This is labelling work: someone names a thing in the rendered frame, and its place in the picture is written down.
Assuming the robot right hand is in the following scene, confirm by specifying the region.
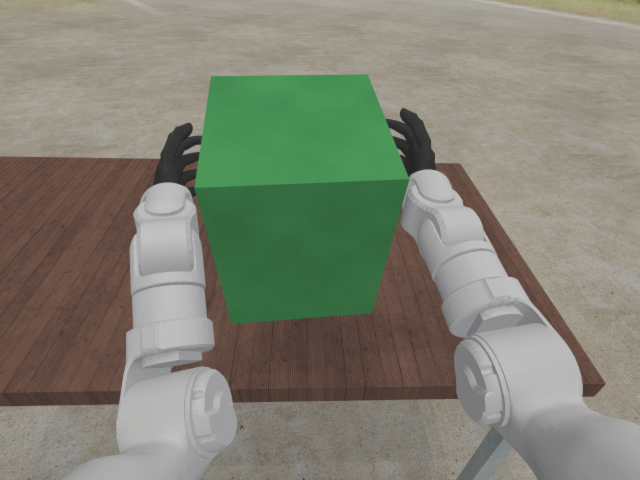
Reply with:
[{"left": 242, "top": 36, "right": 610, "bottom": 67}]
[{"left": 386, "top": 108, "right": 437, "bottom": 177}]

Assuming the robot left upper arm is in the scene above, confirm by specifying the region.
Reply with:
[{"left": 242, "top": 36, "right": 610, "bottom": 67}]
[{"left": 61, "top": 366, "right": 237, "bottom": 480}]

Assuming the left robot forearm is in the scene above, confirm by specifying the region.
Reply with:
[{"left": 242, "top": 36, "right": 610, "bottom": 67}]
[{"left": 116, "top": 182, "right": 215, "bottom": 450}]

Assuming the table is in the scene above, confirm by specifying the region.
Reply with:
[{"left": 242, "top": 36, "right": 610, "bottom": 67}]
[{"left": 0, "top": 156, "right": 606, "bottom": 480}]

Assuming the right robot forearm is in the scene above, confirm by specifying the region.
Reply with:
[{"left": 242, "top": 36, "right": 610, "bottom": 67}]
[{"left": 400, "top": 169, "right": 583, "bottom": 395}]

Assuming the robot left hand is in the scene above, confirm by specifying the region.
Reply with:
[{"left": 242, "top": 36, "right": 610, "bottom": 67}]
[{"left": 153, "top": 123, "right": 202, "bottom": 197}]

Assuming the robot right upper arm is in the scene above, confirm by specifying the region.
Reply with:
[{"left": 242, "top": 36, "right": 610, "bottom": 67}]
[{"left": 454, "top": 323, "right": 640, "bottom": 480}]

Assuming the carton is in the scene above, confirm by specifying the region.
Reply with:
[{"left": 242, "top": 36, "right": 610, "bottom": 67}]
[{"left": 194, "top": 74, "right": 409, "bottom": 324}]

